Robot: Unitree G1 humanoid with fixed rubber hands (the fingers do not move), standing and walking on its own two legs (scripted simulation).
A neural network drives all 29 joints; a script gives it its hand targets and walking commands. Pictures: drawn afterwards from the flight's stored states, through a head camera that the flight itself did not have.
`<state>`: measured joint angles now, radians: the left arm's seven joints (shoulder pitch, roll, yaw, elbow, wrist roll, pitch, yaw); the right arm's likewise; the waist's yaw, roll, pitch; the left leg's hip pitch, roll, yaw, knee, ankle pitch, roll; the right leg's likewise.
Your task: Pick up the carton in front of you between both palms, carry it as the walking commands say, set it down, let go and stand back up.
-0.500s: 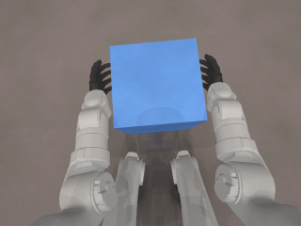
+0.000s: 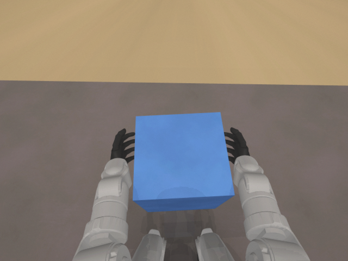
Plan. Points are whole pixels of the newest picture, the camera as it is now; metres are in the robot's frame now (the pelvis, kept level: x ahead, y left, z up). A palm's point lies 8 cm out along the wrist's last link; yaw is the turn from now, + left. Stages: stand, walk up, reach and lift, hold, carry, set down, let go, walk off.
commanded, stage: reach and lift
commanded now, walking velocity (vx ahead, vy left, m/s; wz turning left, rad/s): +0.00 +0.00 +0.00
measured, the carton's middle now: (180, 167) +0.36 +0.00 -0.11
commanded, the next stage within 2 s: hold in 1.48 s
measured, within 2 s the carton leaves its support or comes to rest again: neither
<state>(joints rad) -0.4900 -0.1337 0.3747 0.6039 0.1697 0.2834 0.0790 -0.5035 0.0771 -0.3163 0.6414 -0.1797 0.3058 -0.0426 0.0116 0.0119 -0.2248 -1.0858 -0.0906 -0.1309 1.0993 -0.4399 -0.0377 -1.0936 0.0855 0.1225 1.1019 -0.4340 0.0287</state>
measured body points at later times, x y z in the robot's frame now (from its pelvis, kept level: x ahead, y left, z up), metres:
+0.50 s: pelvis +0.03 +0.00 +0.09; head +0.00 +0.00 +0.54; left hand +0.34 +0.16 +0.10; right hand +0.33 -0.15 +0.10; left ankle +0.04 +0.13 -0.65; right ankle +0.04 -0.13 -0.65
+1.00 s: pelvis +0.02 +0.00 +0.09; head +0.00 +0.00 +0.54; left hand +0.33 +0.15 +0.12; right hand +0.33 -0.15 +0.11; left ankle +0.04 +0.13 -0.65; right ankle +0.04 -0.13 -0.65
